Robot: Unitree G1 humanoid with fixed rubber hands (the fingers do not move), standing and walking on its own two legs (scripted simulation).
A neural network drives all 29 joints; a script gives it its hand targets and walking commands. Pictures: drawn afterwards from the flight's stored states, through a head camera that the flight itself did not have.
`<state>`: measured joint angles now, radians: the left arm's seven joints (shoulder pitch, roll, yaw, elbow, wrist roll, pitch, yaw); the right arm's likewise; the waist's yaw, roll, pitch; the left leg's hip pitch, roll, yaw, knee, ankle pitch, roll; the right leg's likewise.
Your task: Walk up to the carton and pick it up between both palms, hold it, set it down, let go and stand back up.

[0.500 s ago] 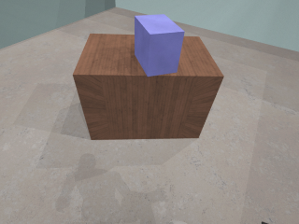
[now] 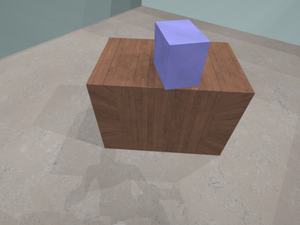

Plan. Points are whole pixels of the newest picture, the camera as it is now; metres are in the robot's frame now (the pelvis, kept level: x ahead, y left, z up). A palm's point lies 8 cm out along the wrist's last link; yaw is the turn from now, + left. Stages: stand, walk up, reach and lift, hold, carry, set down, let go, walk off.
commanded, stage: walk up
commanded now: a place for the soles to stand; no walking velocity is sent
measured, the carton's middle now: (177, 53) +0.94 -0.10 +0.00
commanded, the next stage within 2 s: none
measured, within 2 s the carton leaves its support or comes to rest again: neither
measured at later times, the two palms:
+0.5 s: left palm (69, 182) +0.27 +0.27 -0.09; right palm out of the picture +0.16 -0.37 -0.12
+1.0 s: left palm (75, 164) +0.35 +0.29 -0.12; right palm (266, 167) +0.34 -0.36 -0.08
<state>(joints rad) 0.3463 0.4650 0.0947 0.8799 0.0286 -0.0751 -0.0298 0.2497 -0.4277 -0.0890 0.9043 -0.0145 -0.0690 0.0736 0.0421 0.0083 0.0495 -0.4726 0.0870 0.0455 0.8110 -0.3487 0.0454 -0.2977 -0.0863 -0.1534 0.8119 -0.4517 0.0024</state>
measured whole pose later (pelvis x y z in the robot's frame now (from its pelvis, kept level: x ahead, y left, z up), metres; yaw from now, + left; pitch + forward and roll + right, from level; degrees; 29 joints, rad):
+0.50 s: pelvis +0.14 -0.04 -0.01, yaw -4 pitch -5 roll +0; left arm 0.21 0.42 0.08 0.85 0.01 -0.11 -0.02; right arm 0.26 -0.41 -0.06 0.95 -0.01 -0.07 0.02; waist -0.03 0.03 0.14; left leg -0.49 0.08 0.01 1.31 -0.48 0.02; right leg -0.40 -0.04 -0.13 0.90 -0.41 -0.05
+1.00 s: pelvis +0.27 -0.03 -0.01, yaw -3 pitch -5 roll +2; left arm 0.28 0.43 0.05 0.90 0.02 -0.07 -0.03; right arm 0.23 -0.40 -0.07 0.88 -0.01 -0.10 0.02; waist -0.01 -0.09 0.08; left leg -0.38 0.05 0.16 0.83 -0.36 0.02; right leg -0.52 -0.09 -0.01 1.12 -0.46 -0.03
